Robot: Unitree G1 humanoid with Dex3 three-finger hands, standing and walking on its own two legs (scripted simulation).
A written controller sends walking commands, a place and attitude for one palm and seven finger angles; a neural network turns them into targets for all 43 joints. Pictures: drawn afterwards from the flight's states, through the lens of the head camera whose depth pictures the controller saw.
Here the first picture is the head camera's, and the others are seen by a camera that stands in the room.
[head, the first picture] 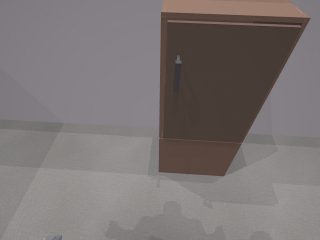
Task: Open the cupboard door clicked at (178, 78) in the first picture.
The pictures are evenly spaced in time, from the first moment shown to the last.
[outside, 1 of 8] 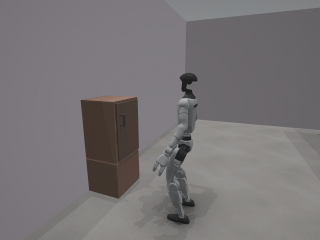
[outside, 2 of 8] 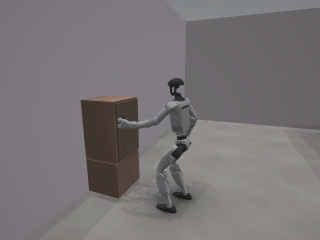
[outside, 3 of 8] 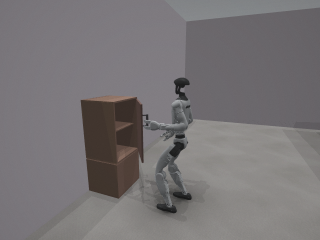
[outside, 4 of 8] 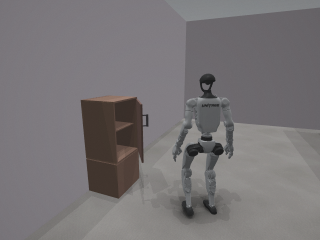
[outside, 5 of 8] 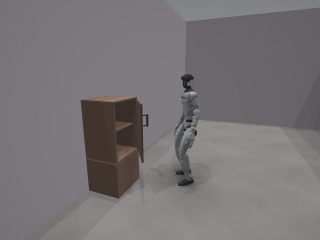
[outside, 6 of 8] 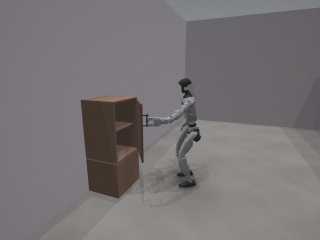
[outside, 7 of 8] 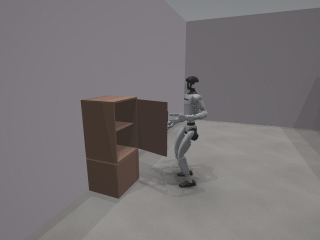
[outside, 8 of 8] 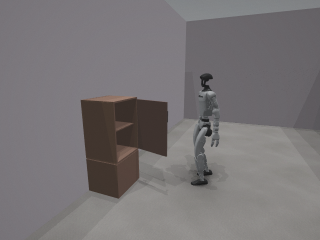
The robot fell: no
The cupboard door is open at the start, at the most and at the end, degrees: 0 76 76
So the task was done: yes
